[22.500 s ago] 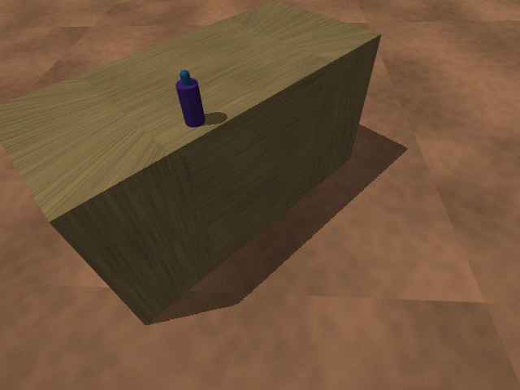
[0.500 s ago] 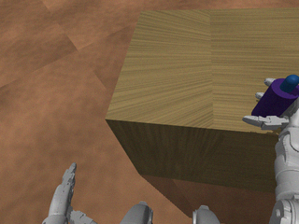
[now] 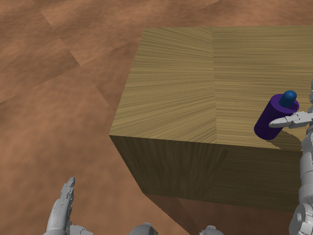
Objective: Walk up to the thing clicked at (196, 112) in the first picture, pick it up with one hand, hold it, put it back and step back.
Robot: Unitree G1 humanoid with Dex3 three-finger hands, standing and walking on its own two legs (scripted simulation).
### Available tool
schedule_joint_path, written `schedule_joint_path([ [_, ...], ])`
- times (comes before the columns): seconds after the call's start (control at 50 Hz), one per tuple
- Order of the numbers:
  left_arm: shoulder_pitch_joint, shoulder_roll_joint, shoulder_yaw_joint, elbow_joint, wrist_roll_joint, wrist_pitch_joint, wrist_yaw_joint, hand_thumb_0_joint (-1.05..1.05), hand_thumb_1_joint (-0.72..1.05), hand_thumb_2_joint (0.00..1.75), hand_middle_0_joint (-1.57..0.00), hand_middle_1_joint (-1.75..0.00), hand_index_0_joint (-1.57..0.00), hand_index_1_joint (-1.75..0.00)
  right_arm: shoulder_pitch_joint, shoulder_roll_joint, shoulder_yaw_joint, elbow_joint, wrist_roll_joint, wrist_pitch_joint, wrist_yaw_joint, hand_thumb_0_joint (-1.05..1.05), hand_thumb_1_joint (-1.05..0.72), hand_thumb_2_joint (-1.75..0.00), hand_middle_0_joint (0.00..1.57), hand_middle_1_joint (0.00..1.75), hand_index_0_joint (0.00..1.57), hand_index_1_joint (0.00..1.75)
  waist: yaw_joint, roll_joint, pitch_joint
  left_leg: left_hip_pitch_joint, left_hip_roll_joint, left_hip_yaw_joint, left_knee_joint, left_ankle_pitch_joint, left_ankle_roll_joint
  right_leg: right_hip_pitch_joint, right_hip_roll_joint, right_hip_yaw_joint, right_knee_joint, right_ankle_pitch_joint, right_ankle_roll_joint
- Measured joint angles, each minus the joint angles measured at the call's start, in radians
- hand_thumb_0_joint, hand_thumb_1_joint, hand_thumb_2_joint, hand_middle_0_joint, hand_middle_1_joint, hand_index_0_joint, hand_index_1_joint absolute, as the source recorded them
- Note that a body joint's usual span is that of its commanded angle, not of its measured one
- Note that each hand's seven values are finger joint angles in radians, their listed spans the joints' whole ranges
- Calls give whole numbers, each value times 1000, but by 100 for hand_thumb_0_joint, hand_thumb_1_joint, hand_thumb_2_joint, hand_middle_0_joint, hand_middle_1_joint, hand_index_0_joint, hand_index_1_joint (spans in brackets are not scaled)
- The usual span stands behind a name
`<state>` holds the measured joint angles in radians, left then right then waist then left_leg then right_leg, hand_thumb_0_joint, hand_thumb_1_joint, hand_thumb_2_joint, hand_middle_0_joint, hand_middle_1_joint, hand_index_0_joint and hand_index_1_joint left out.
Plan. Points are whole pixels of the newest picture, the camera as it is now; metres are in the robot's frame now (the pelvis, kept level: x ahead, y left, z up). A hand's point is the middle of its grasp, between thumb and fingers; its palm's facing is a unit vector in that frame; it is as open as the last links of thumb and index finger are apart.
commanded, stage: withdraw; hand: right
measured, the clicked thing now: (276, 114) +0.42 -0.24 +0.06
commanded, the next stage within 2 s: rise in 0.04 s
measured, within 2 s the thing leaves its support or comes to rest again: neither
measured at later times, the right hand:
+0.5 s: hand out of the picture +0.39 -0.38 +0.16, palm faces +0.53 +0.79 -0.30, open 17.5 cm
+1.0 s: hand out of the picture +0.20 -0.27 +0.13, palm faces +0.38 +0.83 -0.40, open 17.4 cm
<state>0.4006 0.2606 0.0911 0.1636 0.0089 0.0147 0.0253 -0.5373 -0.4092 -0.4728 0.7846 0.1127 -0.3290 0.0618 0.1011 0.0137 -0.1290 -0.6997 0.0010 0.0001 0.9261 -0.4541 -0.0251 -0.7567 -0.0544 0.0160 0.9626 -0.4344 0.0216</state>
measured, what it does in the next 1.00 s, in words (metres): stands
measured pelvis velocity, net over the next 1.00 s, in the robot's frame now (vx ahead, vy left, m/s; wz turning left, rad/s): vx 0.01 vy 0.01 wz -0.03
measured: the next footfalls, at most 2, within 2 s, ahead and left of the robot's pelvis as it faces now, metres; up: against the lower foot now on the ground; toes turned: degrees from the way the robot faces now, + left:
none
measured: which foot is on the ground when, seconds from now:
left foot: down 0.00-1.00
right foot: down 0.00-1.00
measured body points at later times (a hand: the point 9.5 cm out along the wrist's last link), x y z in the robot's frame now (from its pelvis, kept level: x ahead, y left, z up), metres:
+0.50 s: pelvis +0.01 +0.00 +0.03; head +0.05 -0.01 +0.48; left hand +0.15 +0.25 -0.04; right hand +0.35 -0.42 +0.18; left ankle +0.00 +0.14 -0.68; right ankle +0.02 -0.13 -0.68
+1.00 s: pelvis +0.01 +0.01 +0.04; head +0.01 +0.03 +0.49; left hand +0.18 +0.27 -0.02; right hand +0.17 -0.31 +0.16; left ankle +0.00 +0.14 -0.68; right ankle +0.02 -0.13 -0.68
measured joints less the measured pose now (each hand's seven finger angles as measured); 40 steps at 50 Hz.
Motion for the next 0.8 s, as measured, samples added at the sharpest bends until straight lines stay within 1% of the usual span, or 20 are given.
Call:
schedule_joint_path([
  [0.04, -20, -6, -14, 49, -4, 4, 2, -1, -52, 5, -6, -5, -6, -5, -30, -33, 4, 22, 2, 24, 16, -2, 55, -4, 9, 7, 9, 7, -4, -7, 3, 15, 1, 2, -16, 7, -1, 13, 1, 1, -14, 7, -1],
  [0.1, -52, -13, -36, 93, -14, 12, 5, -1, -52, 4, -6, -5, -6, -4, -77, -80, -8, 52, 4, 79, 52, -2, 56, -4, 7, 6, 7, 6, -10, -23, 12, 36, 3, 1, -41, 21, -3, 33, 3, 0, -37, 20, -3],
  [0.18, -60, -17, -62, 102, -34, -6, 11, -1, -52, 4, -6, -5, -6, -4, -137, -127, -18, 125, 26, 144, 106, -2, 56, -4, 6, 6, 6, 5, -14, -39, 9, 77, 11, 0, -85, 39, -7, 75, 11, -4, -84, 40, -7],
  [0.2, -58, -17, -68, 98, -38, -8, 11, -1, -52, 4, -6, -5, -6, -4, -143, -141, -8, 140, 0, 155, 107, -2, 56, -4, 6, 6, 6, 5, -18, -38, 7, 89, 12, -4, -96, 43, -7, 90, 11, -9, -98, 44, -8],
  [0.22, -54, -19, -72, 90, -42, -7, 9, -1, -52, 5, -6, -5, -6, -4, -144, -156, 6, 150, -22, 166, 100, -2, 55, -4, 6, 6, 6, 5, -21, -37, 6, 102, 12, -10, -108, 47, -8, 107, 11, -15, -113, 48, -8],
  [0.26, -39, -21, -75, 77, -48, -13, 2, -1, -52, 5, -6, -5, -6, -5, -137, -175, 29, 162, -45, 184, 79, -2, 54, -4, 6, 6, 6, 5, -29, -34, 7, 129, 14, -17, -132, 56, -8, 139, 13, -22, -143, 57, -9],
  [0.3, -20, -21, -71, 80, -52, -16, -10, -1, -52, 5, -7, -5, -6, -5, -118, -185, 34, 154, -67, 201, 62, -2, 54, -4, 6, 6, 6, 5, -37, -32, 6, 148, 16, -20, -151, 62, -8, 161, 15, -26, -167, 65, -10],
  [0.36, -5, -14, -63, 111, -56, 2, -29, -1, -52, 5, -7, -5, -6, -5, -75, -214, 17, 132, -95, 226, 34, -2, 55, -4, 6, 6, 7, 5, -46, -29, 16, 167, 17, -22, -171, 70, -8, 182, 16, -30, -189, 73, -10],
  [0.42, -10, -4, -52, 156, -60, 25, -34, -1, -52, 5, -6, -5, -6, -4, -41, -245, -4, 121, -108, 248, -4, -2, 56, -4, 6, 6, 6, 5, -59, -28, 36, 182, 16, -19, -190, 78, -8, 195, 15, -28, -203, 80, -10],
  [0.46, -15, 4, -51, 169, -61, 36, -27, -1, -51, 6, -6, -5, -6, -4, -23, -249, -13, 91, -112, 259, -31, -2, 56, -4, 6, 6, 6, 5, -73, -25, 47, 195, 16, -16, -204, 85, -8, 205, 15, -25, -214, 86, -9],
  [0.5, -24, 7, -52, 166, -63, 33, -19, -1, -51, 6, -6, -5, -6, -4, -2, -245, -5, 49, -114, 252, -55, -2, 56, -5, 6, 6, 6, 5, -86, -20, 51, 211, 17, -12, -217, 89, -7, 218, 17, -21, -224, 90, -8],
  [0.56, -46, 10, -39, 162, -62, 10, -8, -2, -52, 6, -6, -5, -6, -4, 67, -236, 17, -1, -112, 238, -75, -2, 56, -5, 6, 6, 6, 5, -92, -21, 40, 243, 19, -7, -239, 93, -7, 246, 19, -17, -241, 93, -8],
  [0.62, -44, 10, -22, 161, -66, -15, -3, -1, -52, 7, -6, -5, -6, -4, 170, -182, 51, -126, -94, 246, -76, -2, 55, -5, 6, 6, 5, 5, -113, -27, 15, 278, 20, -5, -259, 93, -7, 277, 20, -17, -254, 90, -9],
  [0.66, -54, 5, -19, 182, -73, -17, -10, -1, -52, 7, -6, -5, -6, -4, 276, -150, 66, -222, -80, 243, -69, -2, 54, -6, 6, 6, 5, 5, -115, -34, 5, 300, 21, -8, -269, 93, -8, 300, 20, -19, -264, 89, -10],
  [0.7, -56, -7, -12, 206, -77, -12, -21, -1, -52, 6, -6, -5, -6, -4, 392, -108, 84, -346, -64, 257, -62, -2, 53, -6, 6, 6, 5, 5, -121, -44, 5, 317, 21, -8, -279, 94, -7, 317, 20, -21, -272, 88, -10],
  [0.8, -47, -39, -10, 251, -77, 14, -32, -1, -51, 6, -6, -5, -6, -4, 670, 9, 138, -677, -40, 270, -54, -2, 52, -6, 6, 6, 6, 5, -138, -62, 42, 350, 23, -6, -293, 99, -7, 351, 21, -19, -291, 97, -9],
])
